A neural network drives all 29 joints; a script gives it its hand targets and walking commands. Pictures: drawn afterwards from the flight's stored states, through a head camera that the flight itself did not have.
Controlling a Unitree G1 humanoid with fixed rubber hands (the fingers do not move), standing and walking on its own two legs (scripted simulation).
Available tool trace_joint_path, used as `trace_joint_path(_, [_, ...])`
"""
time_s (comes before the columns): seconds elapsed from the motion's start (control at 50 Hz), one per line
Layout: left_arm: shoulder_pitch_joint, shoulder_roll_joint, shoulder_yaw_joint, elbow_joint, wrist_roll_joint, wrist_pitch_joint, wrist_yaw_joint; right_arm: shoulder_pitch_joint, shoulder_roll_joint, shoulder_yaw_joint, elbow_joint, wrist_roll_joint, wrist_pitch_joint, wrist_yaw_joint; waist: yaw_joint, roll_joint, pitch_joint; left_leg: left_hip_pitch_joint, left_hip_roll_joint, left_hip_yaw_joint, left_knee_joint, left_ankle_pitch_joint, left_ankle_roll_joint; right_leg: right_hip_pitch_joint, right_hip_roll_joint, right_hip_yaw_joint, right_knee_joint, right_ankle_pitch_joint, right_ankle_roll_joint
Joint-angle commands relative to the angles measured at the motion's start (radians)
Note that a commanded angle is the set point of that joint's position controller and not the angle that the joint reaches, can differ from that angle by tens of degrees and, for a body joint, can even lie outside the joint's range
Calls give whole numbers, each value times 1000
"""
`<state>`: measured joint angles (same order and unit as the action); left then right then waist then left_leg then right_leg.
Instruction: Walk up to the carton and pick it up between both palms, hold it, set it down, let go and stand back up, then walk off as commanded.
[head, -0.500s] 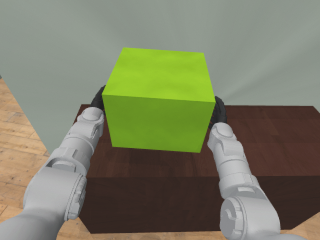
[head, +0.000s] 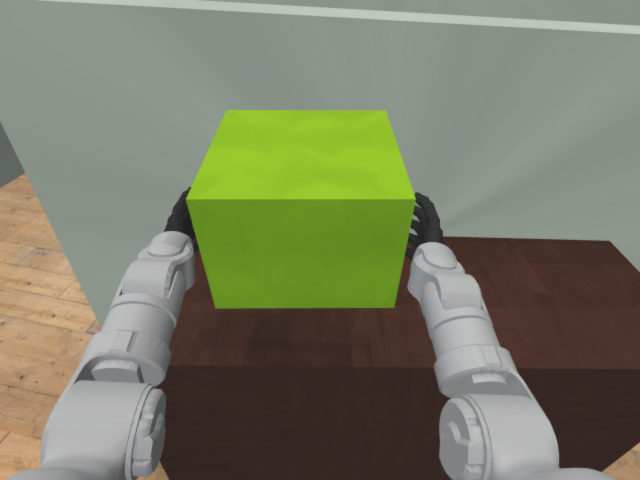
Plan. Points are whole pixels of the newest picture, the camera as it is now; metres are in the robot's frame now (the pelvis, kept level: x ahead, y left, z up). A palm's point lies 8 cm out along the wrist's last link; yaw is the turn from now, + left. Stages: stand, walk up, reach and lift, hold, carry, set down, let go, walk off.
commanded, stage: reach and lift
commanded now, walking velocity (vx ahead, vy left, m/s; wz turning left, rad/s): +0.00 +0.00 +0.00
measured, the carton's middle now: (305, 203) +0.43 +0.01 +0.17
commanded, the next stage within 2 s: hold in 0.88 s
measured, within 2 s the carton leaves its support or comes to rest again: neither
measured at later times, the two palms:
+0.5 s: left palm (197, 221) +0.40 +0.16 +0.16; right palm (435, 237) +0.39 -0.17 +0.15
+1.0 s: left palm (171, 242) +0.36 +0.18 +0.16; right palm (428, 241) +0.36 -0.14 +0.17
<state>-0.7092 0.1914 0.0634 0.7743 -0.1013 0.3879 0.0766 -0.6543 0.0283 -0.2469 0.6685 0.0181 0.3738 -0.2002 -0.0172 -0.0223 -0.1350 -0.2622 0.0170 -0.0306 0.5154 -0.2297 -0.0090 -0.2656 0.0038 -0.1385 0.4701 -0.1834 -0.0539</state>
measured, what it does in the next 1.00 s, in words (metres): stands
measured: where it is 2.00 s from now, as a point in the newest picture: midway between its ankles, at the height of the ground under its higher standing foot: outside the picture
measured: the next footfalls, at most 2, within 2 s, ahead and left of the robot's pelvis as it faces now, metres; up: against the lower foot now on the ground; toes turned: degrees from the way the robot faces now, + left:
none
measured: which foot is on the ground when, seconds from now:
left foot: down 0.00-1.00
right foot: down 0.00-1.00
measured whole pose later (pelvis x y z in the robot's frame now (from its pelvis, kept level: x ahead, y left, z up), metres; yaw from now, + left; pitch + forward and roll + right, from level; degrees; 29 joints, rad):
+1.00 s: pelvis -0.01 +0.00 +0.00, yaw +0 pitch -3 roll +0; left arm -0.64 0.17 0.09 0.52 -0.05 0.55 0.09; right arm -0.65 -0.01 -0.19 0.56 0.11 0.46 -0.21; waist 0.00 -0.03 -0.10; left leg -0.23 0.02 -0.03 0.46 -0.19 -0.02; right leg -0.24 0.00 -0.14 0.43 -0.15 -0.06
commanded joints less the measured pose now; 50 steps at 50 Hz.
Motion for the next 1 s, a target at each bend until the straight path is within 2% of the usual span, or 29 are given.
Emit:
trace_joint_path(0.0, [-993, -754, -132, -334, 59, -63, -174, -1017, 583, 316, -113, 72, -99, 204, -38, 106, -288, 9, -31, -14, -251, -34, -3, 258, -2, 147, -144, -44, 45])
trace_joint_path(0.06, [-1060, -780, -184, -373, 24, -80, -162, -1079, 607, 327, -162, 70, -124, 216, -41, 116, -345, 11, -26, -14, -246, -42, -15, 252, -4, 140, -134, -38, 45])
trace_joint_path(0.16, [-1067, -817, -254, -433, -24, -101, -132, -1118, 643, 403, -254, 98, -148, 218, -24, 111, -462, 43, -30, -19, -216, 59, -27, 256, 3, 133, -118, 51, 54])
trace_joint_path(0.24, [-1009, -825, -295, -522, -37, -106, -117, -1052, 660, 484, -321, 141, -148, 198, -18, 111, -542, 89, -45, -18, -177, 229, -33, 308, 12, 133, -102, 224, 70])
trace_joint_path(0.34, [-865, -817, -323, -617, -44, -84, -117, -987, 686, 616, -489, 227, -125, 152, 6, 76, -634, 92, -79, -19, -127, 418, -21, 456, 17, 156, -75, 506, 97])
trace_joint_path(0.4, [-754, -764, -289, -633, -16, -50, -129, -931, 665, 667, -549, 258, -91, 121, 25, 36, -611, 73, -99, -16, -128, 423, -4, 530, 10, 167, -68, 622, 117])
trace_joint_path(0.44, [-682, -726, -234, -605, 22, -16, -144, -877, 640, 668, -520, 263, -59, 104, 36, 6, -558, 68, -104, -12, -143, 388, 6, 542, 2, 174, -77, 638, 126])
trace_joint_path(0.52, [-610, -681, -140, -551, 102, 43, -177, -819, 583, 618, -411, 247, -7, 95, 40, -11, -422, 55, -100, -6, -187, 299, 18, 518, -7, 173, -109, 554, 124])
trace_joint_path(0.6, [-628, -727, -173, -613, 84, 66, -189, -897, 612, 646, -504, 286, -9, 93, 44, -1, -454, 60, -97, -7, -184, 335, 16, 535, -2, 172, -107, 573, 119])
trace_joint_path(0.64, [-672, -752, -217, -693, 50, 60, -180, -921, 635, 674, -567, 308, -12, 94, 39, 11, -521, 70, -97, -10, -169, 374, 10, 545, 9, 171, -96, 605, 115])
trace_joint_path(0.68, [-708, -770, -252, -736, 29, 58, -165, -935, 642, 683, -594, 318, -11, 96, 36, 34, -554, 79, -96, -16, -159, 392, 2, 531, 16, 168, -92, 584, 112])
trace_joint_path(0.74, [-792, -775, -268, -765, 14, 55, -151, -919, 642, 652, -539, 296, 2, 109, 26, 51, -532, 88, -86, -21, -169, 344, 0, 459, 21, 159, -113, 436, 100])
trace_joint_path(0.8, [-870, -795, -280, -737, 3, 63, -141, -934, 618, 579, -450, 255, 5, 131, 1, 80, -464, 76, -65, -23, -201, 216, -5, 364, 19, 149, -139, 222, 79])
trace_joint_path(0.84, [-919, -794, -269, -685, 7, 68, -138, -960, 605, 528, -383, 225, 5, 148, -4, 92, -409, 52, -56, -19, -221, 112, -5, 306, 15, 145, -155, 80, 70])
trace_joint_path(0.92, [-981, -804, -257, -629, 12, 78, -131, -990, 598, 472, -293, 188, 2, 179, -11, 103, -346, 22, -43, -15, -248, -11, -4, 246, 10, 135, -166, -79, 56])
trace_joint_path(0.98, [-1006, -806, -250, -598, 14, 78, -131, -1021, 605, 457, -277, 168, -9, 197, -7, 91, -325, -10, -37, -12, -264, -72, 5, 242, 6, 130, -165, -137, 54])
